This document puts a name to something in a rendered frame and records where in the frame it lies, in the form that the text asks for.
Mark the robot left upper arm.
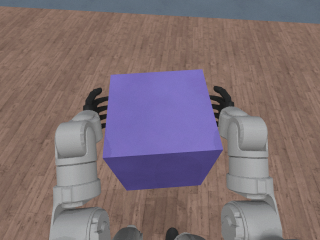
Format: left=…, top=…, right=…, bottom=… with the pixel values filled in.
left=50, top=206, right=111, bottom=240

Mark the robot left thigh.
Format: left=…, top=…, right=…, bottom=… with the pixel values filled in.
left=112, top=227, right=143, bottom=240

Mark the carton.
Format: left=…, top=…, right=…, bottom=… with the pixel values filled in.
left=102, top=69, right=223, bottom=191

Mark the right robot hand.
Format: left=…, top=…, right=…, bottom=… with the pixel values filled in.
left=209, top=86, right=234, bottom=127

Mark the robot right upper arm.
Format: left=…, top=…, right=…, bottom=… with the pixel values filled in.
left=221, top=200, right=300, bottom=240

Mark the robot right foot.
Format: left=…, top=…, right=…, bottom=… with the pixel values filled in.
left=165, top=227, right=179, bottom=240

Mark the right robot forearm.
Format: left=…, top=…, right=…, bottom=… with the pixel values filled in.
left=218, top=106, right=283, bottom=236

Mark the left robot hand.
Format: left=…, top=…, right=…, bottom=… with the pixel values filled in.
left=83, top=87, right=109, bottom=129

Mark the left robot forearm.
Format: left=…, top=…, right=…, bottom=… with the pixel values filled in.
left=49, top=110, right=103, bottom=240

